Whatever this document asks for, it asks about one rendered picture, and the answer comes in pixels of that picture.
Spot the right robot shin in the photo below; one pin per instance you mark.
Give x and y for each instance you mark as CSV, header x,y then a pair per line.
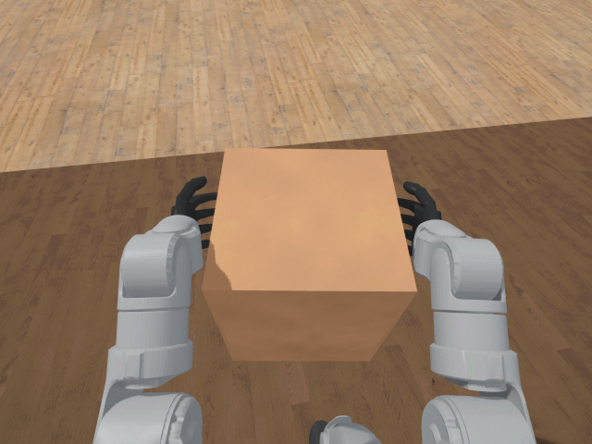
x,y
339,419

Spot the right robot upper arm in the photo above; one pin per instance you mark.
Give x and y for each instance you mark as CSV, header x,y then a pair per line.
x,y
450,419

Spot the left robot forearm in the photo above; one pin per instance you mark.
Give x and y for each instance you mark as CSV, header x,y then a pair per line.
x,y
154,293

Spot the right robot hand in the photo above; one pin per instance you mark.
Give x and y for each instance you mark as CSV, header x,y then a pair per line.
x,y
423,211

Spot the right robot foot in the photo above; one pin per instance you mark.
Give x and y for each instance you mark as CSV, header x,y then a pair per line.
x,y
317,428

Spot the left robot upper arm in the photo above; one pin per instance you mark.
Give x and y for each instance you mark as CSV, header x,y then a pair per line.
x,y
152,418

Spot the carton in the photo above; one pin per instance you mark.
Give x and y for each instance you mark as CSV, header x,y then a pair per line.
x,y
307,259

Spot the right robot forearm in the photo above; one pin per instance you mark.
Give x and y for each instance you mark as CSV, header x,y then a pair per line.
x,y
471,346

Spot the left robot hand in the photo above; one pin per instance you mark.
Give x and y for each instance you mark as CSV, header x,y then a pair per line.
x,y
186,204

